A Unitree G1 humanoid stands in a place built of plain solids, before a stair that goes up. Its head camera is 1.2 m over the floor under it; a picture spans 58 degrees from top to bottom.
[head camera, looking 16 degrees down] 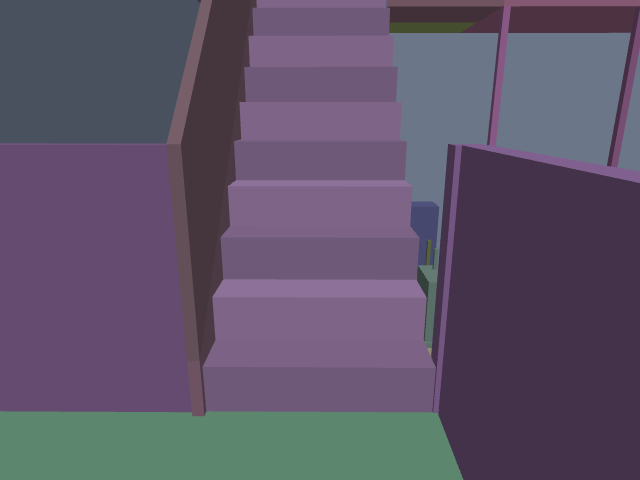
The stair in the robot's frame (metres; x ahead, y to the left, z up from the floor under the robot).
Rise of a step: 0.21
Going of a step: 0.22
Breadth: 0.95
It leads straight ahead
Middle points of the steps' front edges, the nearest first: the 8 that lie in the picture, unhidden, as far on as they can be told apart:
1.55 0.00 0.22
1.77 0.00 0.43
1.99 0.00 0.64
2.21 0.00 0.85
2.43 0.00 1.07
2.65 0.00 1.28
2.87 0.00 1.49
3.09 -0.01 1.71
